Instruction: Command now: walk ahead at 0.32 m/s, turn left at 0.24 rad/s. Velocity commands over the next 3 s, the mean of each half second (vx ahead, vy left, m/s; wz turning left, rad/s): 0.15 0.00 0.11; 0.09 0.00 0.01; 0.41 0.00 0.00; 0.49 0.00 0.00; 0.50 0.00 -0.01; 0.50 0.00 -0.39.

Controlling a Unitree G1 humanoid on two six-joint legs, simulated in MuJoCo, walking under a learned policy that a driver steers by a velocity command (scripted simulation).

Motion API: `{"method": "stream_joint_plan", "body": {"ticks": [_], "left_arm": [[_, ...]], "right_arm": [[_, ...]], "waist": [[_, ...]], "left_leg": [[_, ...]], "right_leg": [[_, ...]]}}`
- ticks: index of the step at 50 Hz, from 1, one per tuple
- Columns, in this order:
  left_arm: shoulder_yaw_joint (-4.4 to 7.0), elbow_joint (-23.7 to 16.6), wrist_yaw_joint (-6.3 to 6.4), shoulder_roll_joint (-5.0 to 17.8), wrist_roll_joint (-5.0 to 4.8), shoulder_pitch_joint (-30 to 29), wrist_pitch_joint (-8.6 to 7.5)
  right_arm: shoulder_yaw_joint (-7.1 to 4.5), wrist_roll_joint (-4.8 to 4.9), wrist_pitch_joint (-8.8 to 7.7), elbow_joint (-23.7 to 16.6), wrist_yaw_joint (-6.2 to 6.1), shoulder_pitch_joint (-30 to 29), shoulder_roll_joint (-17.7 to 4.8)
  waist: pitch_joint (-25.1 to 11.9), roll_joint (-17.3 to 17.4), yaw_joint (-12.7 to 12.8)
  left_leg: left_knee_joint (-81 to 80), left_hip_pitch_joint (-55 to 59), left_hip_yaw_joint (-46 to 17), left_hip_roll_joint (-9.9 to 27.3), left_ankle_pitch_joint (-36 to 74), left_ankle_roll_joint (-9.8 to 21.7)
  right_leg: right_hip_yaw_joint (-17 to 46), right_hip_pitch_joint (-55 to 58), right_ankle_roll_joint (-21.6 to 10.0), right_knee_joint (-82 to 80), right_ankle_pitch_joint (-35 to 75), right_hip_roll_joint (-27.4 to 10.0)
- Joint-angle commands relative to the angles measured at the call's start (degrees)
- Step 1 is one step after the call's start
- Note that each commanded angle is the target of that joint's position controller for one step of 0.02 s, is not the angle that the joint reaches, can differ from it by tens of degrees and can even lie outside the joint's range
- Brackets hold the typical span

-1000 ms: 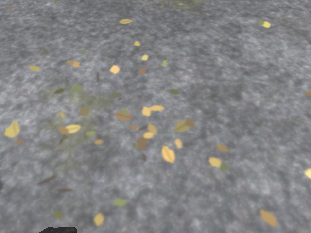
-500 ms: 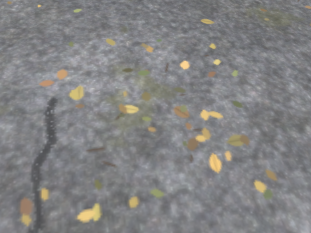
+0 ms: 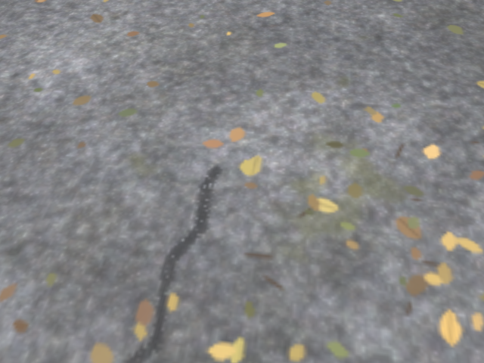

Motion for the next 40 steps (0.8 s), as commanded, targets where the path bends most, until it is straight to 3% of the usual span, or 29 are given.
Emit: {"method": "stream_joint_plan", "body": {"ticks": [1, 3, 4, 5, 6, 7, 8, 9, 10, 11, 14, 17, 19, 22, 23, 24, 25, 26, 27, 29, 32, 40], "left_arm": [[2.82, -3.01, -0.78, 12.21, -0.5, -1.39, -0.94], [2.79, -2.4, -1.26, 12.69, -1.01, -1.48, -0.32], [2.53, -2.22, -1.29, 12.23, -1.25, -1.84, -0.05], [1.8, -1.85, -1.28, 10.44, -0.91, -1.35, -0.08], [0.44, -2.4, -1.37, 7.02, 0.38, -1.77, -0.46], [-1.21, -4.81, -1.1, 2.44, 1.72, 0.67, -1.19], [-0.23, -4.38, -0.69, 6.69, 1.03, -1.11, -1.14], [0.79, -3.96, -0.83, 9.65, -0.11, -0.58, -0.61], [0.79, -3.0, -0.85, 9.14, -0.53, -0.9, -0.05], [0.8, -2.7, -0.64, 8.62, -0.12, -1.32, 0.55], [0.29, -1.68, -0.15, 5.69, 0.57, -0.39, 1.82], [-0.47, -2.36, 0.25, 4.29, 1.03, -2.88, 2.32], [-0.37, -2.91, 0.37, 5.27, 0.84, -4.59, 2.76], [-0.25, -2.97, 0.31, 5.64, 1.05, -5.32, 3.17], [-0.19, -3.23, 0.4, 6.38, 1.7, -6.01, 3.12], [0.23, -3.9, 0.78, 8.77, 1.84, -6.55, 3.03], [0.96, -4.01, 1.13, 12.01, 1.2, -8.17, 3.12], [0.58, -3.87, 0.85, 9.04, 0.44, -9.79, 3.25], [0.13, -3.9, 0.47, 6.93, 0.44, -10.22, 3.17], [-0.27, -3.14, 0.08, 5.99, 0.83, -10.31, 2.57], [-0.27, -1.57, -0.12, 6.25, 0.67, -9.99, 1.91], [-0.29, 2.2, 0.05, 6.55, 0.53, -11.96, 2.22]], "right_arm": [[0.18, 0.11, -2.19, -6.33, 0.62, -7.86, -2.65], [-0.08, 0.2, -2.31, -6.1, 0.71, -5.51, -3.21], [-0.46, 0.05, -2.21, -5.08, 0.59, -2.44, -3.69], [-1.27, -0.05, -1.9, -4.01, 0.09, 1.44, -5.31], [-2.08, -0.44, -1.56, -3.65, -0.64, 6.4, -8.13], [-3.12, -1.75, -0.75, -4.05, -1.17, 8.53, -14.54], [-2.52, -1.3, -0.69, -2.86, -0.83, 11.13, -11.3], [-1.51, -1.07, -1.07, -2.91, -0.47, 8.41, -9.04], [-0.97, -1.11, -1.48, -3.11, -0.16, 5.46, -7.11], [-0.58, -0.81, -1.65, -3.25, 0.1, 2.49, -5.88], [0.2, -1.71, -2.16, -2.79, -0.24, -2.19, -3.33], [0.1, -1.85, -2.1, -1.67, -0.62, -3.62, -3.72], [-0.08, -1.52, -1.69, -0.22, -0.6, -2.34, -4.6], [0.54, -0.65, -1.28, 1.25, -0.31, -3.48, -3.62], [0.95, -0.63, -1.42, 2.25, -0.15, -1.97, -2.59], [1.36, -1.69, -1.72, 2.9, -0.08, -0.24, -1.56], [1.17, -2.37, -1.99, 3.71, 0.13, 4.44, -1.9], [1.46, -2.39, -1.78, 4.33, -0.21, 4.14, -1.64], [1.23, -1.96, -1.44, 4.37, -0.49, 1.47, -2.87], [1.11, -1.54, -0.54, 4.35, -1.08, 0.4, -2.92], [0.96, -1.48, 0.19, 5.07, -1.32, 1.14, -2.98], [0.59, -1.17, 1.03, 8.26, -1.71, 1.5, -2.82]], "waist": [[3.86, -10.06, 1.1], [3.13, -9.8, -1.09], [1.6, -9.33, -3.0], [-1.16, -8.07, -5.0], [-6.49, -3.39, -7.28], [-11.47, 12.78, -6.01], [-11.96, 12.4, -8.33], [-8.16, 9.31, -6.9], [-6.12, 7.14, -5.7], [-3.99, 5.11, -4.55], [-3.37, 5.27, -1.35], [-3.85, 6.09, -1.5], [-4.39, 6.07, -2.41], [-2.74, 4.08, -1.22], [-1.94, 2.16, -1.19], [-2.25, -1.01, -2.29], [-2.51, -7.1, -6.02], [-2.8, -8.13, -5.08], [-1.11, -6.3, -3.39], [-1.49, -5.85, -3.1], [-2.63, -4.84, -3.31], [-2.07, -1.43, -3.58]], "left_leg": [[-9.09, 1.62, 4.08, -0.83, -0.36, 0.93], [-16.0, 8.04, 4.98, -2.2, 3.5, 2.25], [-20.46, 14.04, 5.25, -3.2, 7.62, 3.13], [-22.96, 21.66, 4.22, -3.39, 9.68, 4.32], [-22.97, 31.48, -2.7, 3.0, 19.07, 5.89], [-23.64, 41.94, -20.59, 16.64, 28.86, 14.55], [-27.06, 38.39, -27.58, 20.57, 33.0, 20.25], [-26.45, 34.76, -22.01, 19.11, 34.6, 19.76], [-26.35, 31.76, -16.61, 15.65, 34.28, 17.74], [-27.35, 28.47, -13.04, 13.46, 33.94, 16.04], [-29.73, 19.64, -6.07, 9.56, 38.33, 15.01], [-29.13, 17.67, -3.29, 8.17, 39.14, 15.01], [-28.63, 18.27, -4.4, 9.11, 37.59, 15.28], [-27.58, 15.8, -5.49, 8.19, 23.91, 13.2], [-27.2, 14.51, -5.4, 6.26, 16.5, 10.72], [-25.67, 12.96, -4.44, 3.73, 8.4, 8.0], [-25.5, 11.17, -2.19, 0.1, 3.15, 5.9], [-25.58, 13.8, -0.38, -1.23, 2.64, 4.41], [-24.47, 14.31, 0.06, -1.44, 3.93, 3.94], [-23.29, 15.5, -0.19, -0.94, 9.66, 4.2], [-22.48, 17.87, -0.36, -0.43, 14.79, 4.43], [-22.39, 20.12, -0.19, -0.08, 17.92, 3.97]], "right_leg": [[9.29, -2.86, -10.9, -8.16, -1.27, -11.81], [8.74, -3.5, -10.22, -4.33, 7.54, -12.36], [8.08, -4.48, -8.88, -1.34, 11.93, -11.86], [6.02, -6.0, -6.59, 3.81, 16.45, -9.95], [1.61, -9.89, -2.56, 14.32, 12.14, -6.05], [-3.56, -24.24, 2.5, 30.35, -6.92, 0.46], [1.44, -27.85, 4.02, 41.29, -22.47, 0.89], [3.12, -29.48, 3.64, 47.44, -22.57, -1.39], [3.11, -29.7, 3.0, 48.32, -20.14, -2.57], [2.92, -29.59, 2.82, 45.64, -16.84, -3.52], [2.68, -19.71, 3.7, 37.14, -6.83, -3.69], [1.92, -13.68, 4.13, 25.41, -2.82, -2.55], [1.74, -11.26, 3.78, 21.17, -0.56, -1.92], [1.47, -4.99, 1.81, 10.59, 6.58, -1.37], [2.96, -1.83, 0.9, 5.95, 13.61, -2.15], [6.65, 1.8, -0.16, 5.55, 23.46, -5.66], [7.38, 3.46, -2.7, 8.87, 26.1, -7.47], [6.76, 0.36, -3.84, 9.18, 18.92, -6.14], [6.31, -1.62, -3.2, 8.71, 16.46, -4.76], [5.47, -1.89, -2.06, 9.23, 19.01, -3.82], [4.94, -1.46, -1.8, 10.28, 21.85, -3.46], [4.36, -1.41, -1.97, 10.2, 21.48, -2.7]]}}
